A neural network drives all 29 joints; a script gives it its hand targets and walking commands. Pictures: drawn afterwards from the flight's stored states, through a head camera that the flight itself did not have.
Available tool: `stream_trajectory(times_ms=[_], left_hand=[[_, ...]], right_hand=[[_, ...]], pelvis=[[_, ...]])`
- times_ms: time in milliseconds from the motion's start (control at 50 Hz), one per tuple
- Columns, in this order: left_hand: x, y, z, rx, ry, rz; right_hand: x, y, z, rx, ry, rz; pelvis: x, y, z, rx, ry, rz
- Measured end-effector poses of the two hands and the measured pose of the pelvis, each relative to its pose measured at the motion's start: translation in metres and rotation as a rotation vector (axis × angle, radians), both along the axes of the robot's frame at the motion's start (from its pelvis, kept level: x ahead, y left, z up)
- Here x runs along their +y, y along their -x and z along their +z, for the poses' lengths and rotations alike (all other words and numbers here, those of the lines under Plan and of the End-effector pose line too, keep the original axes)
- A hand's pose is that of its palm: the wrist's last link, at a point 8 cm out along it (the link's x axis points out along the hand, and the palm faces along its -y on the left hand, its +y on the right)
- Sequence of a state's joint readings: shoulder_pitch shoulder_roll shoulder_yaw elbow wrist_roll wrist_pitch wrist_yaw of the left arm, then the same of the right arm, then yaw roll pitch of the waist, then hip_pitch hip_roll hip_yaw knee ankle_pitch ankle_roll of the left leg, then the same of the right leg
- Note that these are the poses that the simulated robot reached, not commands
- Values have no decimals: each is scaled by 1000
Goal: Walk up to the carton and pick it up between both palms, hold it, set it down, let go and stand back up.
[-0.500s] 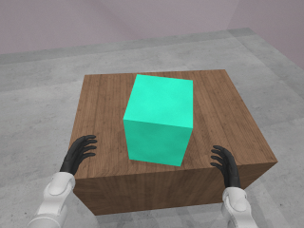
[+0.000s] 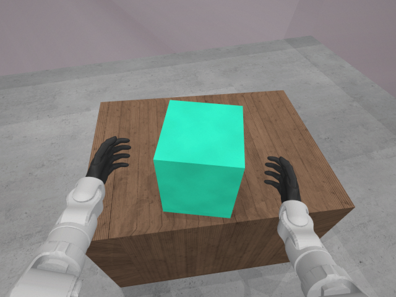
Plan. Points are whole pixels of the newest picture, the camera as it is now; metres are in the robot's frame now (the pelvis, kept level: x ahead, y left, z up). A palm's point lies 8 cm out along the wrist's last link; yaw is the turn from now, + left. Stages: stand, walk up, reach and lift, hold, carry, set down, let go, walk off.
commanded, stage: reach and lift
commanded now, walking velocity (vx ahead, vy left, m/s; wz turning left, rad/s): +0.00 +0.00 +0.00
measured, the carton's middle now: (201, 161) +0.50 -0.02 -0.07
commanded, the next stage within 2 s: none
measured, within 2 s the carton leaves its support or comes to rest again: neither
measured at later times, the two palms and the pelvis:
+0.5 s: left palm (111, 138) +0.46 +0.18 +0.08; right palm (283, 159) +0.40 -0.20 +0.05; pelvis +0.00 +0.00 +0.00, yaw -1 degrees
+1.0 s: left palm (120, 119) +0.50 +0.17 +0.09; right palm (284, 139) +0.44 -0.21 +0.07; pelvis +0.00 +0.00 -0.01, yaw -1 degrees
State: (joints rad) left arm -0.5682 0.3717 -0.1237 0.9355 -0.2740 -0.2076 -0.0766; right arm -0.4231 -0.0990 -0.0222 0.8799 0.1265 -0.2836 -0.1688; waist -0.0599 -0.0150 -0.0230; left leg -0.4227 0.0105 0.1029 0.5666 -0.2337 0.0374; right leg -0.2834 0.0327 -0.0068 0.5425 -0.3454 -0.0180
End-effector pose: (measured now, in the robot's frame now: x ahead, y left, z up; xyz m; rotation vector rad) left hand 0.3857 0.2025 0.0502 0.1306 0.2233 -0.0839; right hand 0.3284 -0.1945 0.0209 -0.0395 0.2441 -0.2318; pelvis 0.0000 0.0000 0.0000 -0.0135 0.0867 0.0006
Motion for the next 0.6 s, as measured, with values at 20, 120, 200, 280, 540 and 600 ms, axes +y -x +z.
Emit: stream_trajectory(times_ms=[20, 120, 200, 280, 540, 600], left_hand=[[0, -3, 1, 2, -1, 1], [-4, -17, 6, 4, -3, 3], [-5, -28, 9, 9, -6, 9], [-8, -39, 11, 13, -5, 13], [-21, -79, 33, -30, 15, 7], [-23, -86, 39, -34, 21, 11]], right_hand=[[1, -3, 1, 0, -1, 3], [4, -20, 7, 1, 2, 17], [6, -33, 10, 11, 8, 24], [6, -45, 13, 12, 13, 25], [-5, -78, 35, -14, 49, -3], [-8, -85, 42, -19, 59, -7]], pelvis=[[0, 0, 0, 7, 0, 0], [0, 2, 0, 41, 3, -3], [0, 3, -1, 75, 5, -4], [0, 3, -2, 112, 8, -5], [2, 4, -5, 209, 17, -7], [3, 4, -5, 217, 17, -7]])
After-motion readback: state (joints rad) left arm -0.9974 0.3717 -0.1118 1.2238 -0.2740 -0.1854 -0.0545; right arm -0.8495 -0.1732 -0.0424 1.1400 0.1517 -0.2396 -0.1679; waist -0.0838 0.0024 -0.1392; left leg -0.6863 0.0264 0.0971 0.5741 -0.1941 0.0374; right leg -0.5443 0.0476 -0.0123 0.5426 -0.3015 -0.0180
